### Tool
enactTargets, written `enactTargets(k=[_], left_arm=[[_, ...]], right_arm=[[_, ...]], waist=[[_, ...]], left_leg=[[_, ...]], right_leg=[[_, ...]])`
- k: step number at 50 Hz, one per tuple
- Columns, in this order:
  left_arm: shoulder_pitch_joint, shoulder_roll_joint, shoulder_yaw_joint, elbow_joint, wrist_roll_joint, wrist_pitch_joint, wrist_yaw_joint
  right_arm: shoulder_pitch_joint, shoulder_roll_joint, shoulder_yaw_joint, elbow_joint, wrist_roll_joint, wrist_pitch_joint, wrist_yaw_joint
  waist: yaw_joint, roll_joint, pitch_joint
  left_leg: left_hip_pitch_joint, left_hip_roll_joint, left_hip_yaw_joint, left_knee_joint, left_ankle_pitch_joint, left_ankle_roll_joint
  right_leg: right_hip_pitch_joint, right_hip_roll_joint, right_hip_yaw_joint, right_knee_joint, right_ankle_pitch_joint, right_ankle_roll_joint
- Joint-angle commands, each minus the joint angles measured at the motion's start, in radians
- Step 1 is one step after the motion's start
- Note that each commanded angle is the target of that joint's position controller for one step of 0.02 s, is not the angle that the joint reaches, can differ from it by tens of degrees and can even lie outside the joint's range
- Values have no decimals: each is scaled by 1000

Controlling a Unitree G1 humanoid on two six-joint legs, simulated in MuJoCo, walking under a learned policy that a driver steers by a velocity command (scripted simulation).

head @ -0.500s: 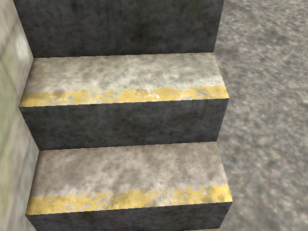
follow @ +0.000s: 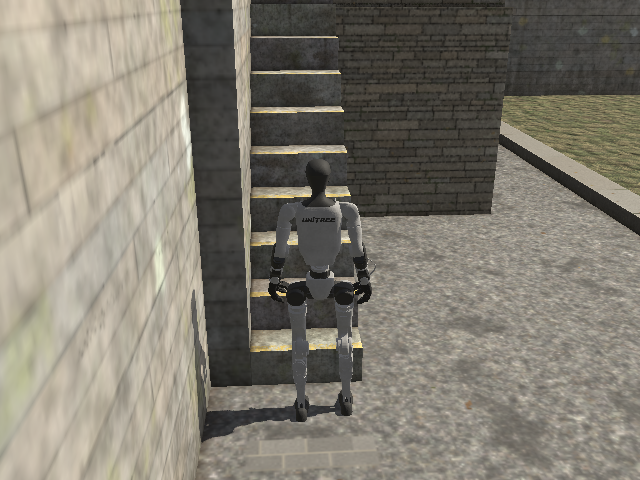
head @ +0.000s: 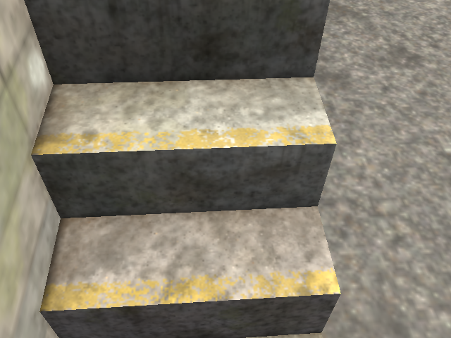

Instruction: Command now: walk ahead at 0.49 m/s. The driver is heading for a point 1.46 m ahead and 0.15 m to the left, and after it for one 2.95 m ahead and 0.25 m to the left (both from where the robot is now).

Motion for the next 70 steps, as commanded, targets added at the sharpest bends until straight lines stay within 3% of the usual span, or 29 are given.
enactTargets(k=[1,58,70], left_arm=[[-12,82,17,-56,0,-15,0],[-34,103,16,-42,-2,-13,1],[49,109,26,10,3,1,-3]], right_arm=[[9,-90,-18,-47,0,-11,-1],[-5,-105,-6,-56,-1,-16,-2],[70,-115,-23,-5,13,3,-3]], waist=[[-2,20,-25],[3,21,-34],[17,17,2]], left_leg=[[-4,146,-89,-18,282,5],[-31,142,-88,-12,282,-3],[-64,145,-79,35,293,-5]], right_leg=[[2,-97,59,-14,200,-32],[21,-99,54,6,205,-14],[18,-103,59,44,209,-16]])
